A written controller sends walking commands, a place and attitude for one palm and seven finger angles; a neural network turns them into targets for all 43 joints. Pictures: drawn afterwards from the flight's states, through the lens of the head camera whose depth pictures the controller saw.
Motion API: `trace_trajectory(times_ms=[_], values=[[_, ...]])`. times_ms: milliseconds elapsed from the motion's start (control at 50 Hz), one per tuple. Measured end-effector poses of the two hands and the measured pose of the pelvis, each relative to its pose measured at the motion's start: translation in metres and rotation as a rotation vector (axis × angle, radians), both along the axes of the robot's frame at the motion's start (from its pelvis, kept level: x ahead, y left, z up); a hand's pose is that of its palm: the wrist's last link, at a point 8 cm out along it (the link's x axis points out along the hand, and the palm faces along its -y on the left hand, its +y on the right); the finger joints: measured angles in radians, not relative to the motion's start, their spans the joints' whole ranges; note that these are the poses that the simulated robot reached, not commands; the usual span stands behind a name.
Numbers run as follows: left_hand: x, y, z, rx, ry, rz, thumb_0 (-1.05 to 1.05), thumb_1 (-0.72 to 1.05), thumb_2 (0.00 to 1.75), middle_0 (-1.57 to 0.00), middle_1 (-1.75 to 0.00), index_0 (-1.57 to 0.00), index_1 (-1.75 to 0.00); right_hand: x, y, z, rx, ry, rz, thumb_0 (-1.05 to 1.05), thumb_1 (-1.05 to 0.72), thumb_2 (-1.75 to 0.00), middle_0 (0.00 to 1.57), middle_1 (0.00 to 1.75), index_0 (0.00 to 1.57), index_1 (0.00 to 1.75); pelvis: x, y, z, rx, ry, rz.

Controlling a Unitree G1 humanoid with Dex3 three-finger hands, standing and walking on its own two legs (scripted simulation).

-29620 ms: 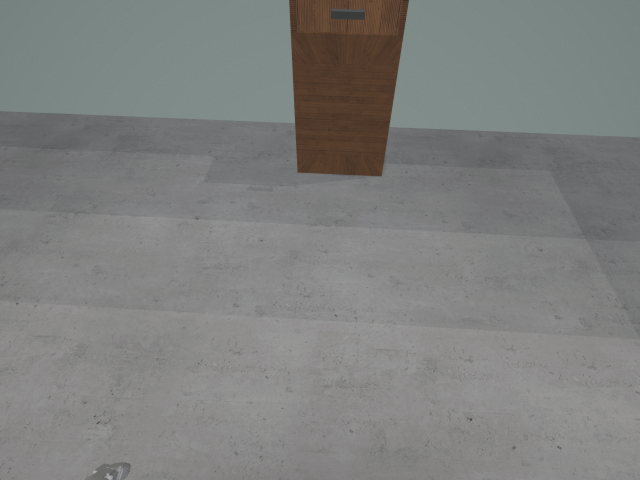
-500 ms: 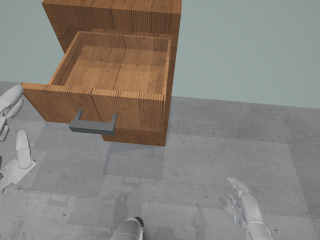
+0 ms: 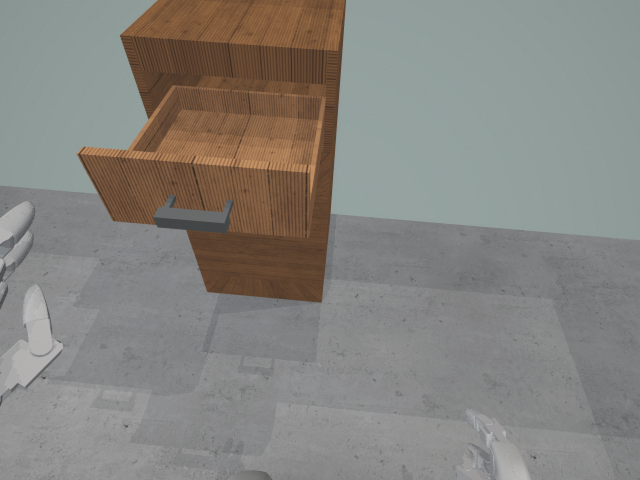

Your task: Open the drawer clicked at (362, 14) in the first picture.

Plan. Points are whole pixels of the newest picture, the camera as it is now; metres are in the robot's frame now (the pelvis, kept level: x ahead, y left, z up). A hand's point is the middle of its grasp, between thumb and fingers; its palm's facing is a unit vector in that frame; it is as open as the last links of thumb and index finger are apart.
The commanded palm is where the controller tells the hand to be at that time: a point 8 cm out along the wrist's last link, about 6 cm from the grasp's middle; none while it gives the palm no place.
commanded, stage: stop stepping back and stand still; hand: left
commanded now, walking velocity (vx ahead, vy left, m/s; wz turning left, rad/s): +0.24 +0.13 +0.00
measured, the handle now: (196, 211) +0.53 +0.24 +0.00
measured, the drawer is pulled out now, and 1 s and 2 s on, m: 0.28 0.28 0.28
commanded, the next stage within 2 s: let the arm hang, fingers relaxed in 0.42 s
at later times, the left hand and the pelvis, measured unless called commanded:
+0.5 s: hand (22, 409) +0.14 +0.23 +0.17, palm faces +0.41 -0.79 -0.45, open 7.4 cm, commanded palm none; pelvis -0.03 -0.01 +0.00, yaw +3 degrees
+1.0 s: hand out of the picture -0.09 +0.18 -0.17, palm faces +0.12 -0.97 -0.22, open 7.1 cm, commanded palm none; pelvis -0.03 +0.00 +0.01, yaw +4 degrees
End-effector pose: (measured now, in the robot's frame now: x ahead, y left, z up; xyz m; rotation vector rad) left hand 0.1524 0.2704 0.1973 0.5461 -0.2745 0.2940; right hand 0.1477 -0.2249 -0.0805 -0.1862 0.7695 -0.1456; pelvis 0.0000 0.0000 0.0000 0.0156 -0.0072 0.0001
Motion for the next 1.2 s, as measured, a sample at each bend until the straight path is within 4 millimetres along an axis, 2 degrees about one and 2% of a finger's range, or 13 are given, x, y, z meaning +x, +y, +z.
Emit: trace_trajectory(times_ms=[180,300,520,540,580,660,720,780,800,900,1000,1100,1200], values=[[-0.033,0.004,-0.01,-0.006,0.009,0.038,0.01,0.88,0.89,-0.21,-0.31,-0.21,-0.3,-0.046,-0.024,0.004,-0.074,-0.009,-0.019,0.01,-0.9,-0.9,0.21,0.3,0.21,0.3,-0.024,0.0,-0.002,0.008,-0.007,0.03],[-0.046,0.0,0.001,0.042,-0.032,0.048,0.01,0.88,0.89,-0.21,-0.31,-0.21,-0.3,-0.047,-0.023,-0.005,-0.032,-0.01,0.0,0.01,-0.9,-0.9,0.21,0.3,0.2,0.3,-0.034,-0.007,-0.004,0.001,-0.017,0.037],[-0.049,0.001,-0.008,0.001,-0.012,0.073,0.01,0.88,0.89,-0.21,-0.31,-0.21,-0.3,-0.033,-0.005,0.001,-0.007,-0.049,0.038,0.01,-0.9,-0.9,0.21,0.3,0.21,0.3,-0.034,-0.007,-0.003,0.007,-0.021,0.049],[-0.046,0.002,-0.014,0.018,0.011,0.07,0.01,0.89,0.89,-0.21,-0.31,-0.21,-0.3,-0.03,-0.004,-0.003,0.005,-0.05,0.061,0.01,-0.9,-0.9,0.21,0.3,0.21,0.3,-0.033,-0.008,-0.004,0.004,-0.015,0.06],[-0.033,0.011,-0.056,-0.033,0.17,0.094,0.0,0.89,0.9,-0.21,-0.31,-0.21,-0.3,-0.026,-0.004,-0.019,0.033,-0.003,0.098,0.01,-0.9,-0.9,0.21,0.3,0.21,0.3,-0.033,-0.006,-0.008,-0.003,-0.005,0.08],[-0.033,0.018,-0.188,-0.29,0.641,0.217,0.0,0.9,0.9,-0.2,-0.3,-0.2,-0.3,-0.039,-0.001,-0.047,0.046,0.148,0.113,0.01,-0.9,-0.9,0.21,0.3,0.2,0.3,-0.033,-0.003,-0.013,-0.013,-0.019,0.106],[-0.069,-0.005,-0.275,-0.449,1.003,0.259,0.0,0.9,0.9,-0.2,-0.3,-0.2,-0.3,-0.064,0.0,-0.053,0.043,0.247,0.085,0.01,-0.91,-0.9,0.21,0.3,0.2,0.3,-0.033,-0.003,-0.013,-0.003,-0.036,0.093],[-0.122,-0.043,-0.325,-0.559,1.308,0.252,0.01,0.91,0.89,-0.2,-0.3,-0.2,-0.3,-0.098,0.001,-0.055,0.033,0.357,0.053,0.01,-0.91,-0.9,0.2,0.3,0.2,0.3,-0.034,-0.003,-0.008,-0.006,-0.037,0.076],[-0.139,-0.051,-0.333,-0.596,1.367,0.272,0.0,0.92,0.89,-0.2,-0.3,-0.2,-0.3,-0.11,0.0,-0.055,0.027,0.399,0.038,0.0,-0.91,-0.9,0.21,0.3,0.2,0.3,-0.034,-0.004,-0.005,-0.009,-0.036,0.073],[-0.206,-0.044,-0.338,-0.631,1.534,0.393,-0.02,1.0,0.89,-0.21,-0.3,-0.21,-0.3,-0.162,-0.012,-0.05,-0.011,0.602,-0.003,0.0,-0.93,-0.9,0.21,0.3,0.2,0.3,-0.034,-0.006,0.004,-0.019,-0.025,0.076],[-0.249,-0.039,-0.33,-0.625,1.659,0.467,-0.01,0.96,0.89,-0.2,-0.3,-0.2,-0.3,-0.197,-0.01,-0.051,-0.002,0.719,-0.028,0.0,-0.92,-0.9,0.2,0.3,0.2,0.3,-0.032,-0.003,0.008,-0.02,-0.024,0.075],[-0.261,-0.038,-0.325,-0.614,1.701,0.49,0.0,0.93,0.89,-0.2,-0.3,-0.2,-0.3,-0.212,0.005,-0.055,0.04,0.757,-0.039,0.0,-0.91,-0.9,0.2,0.3,0.2,0.3,-0.032,0.0,0.009,-0.018,-0.028,0.069],[-0.245,-0.041,-0.326,-0.608,1.673,0.46,0.0,0.91,0.89,-0.2,-0.3,-0.2,-0.3,-0.212,0.024,-0.061,0.091,0.746,-0.041,0.0,-0.91,-0.9,0.2,0.3,0.2,0.3,-0.032,0.002,0.01,-0.015,-0.03,0.061]])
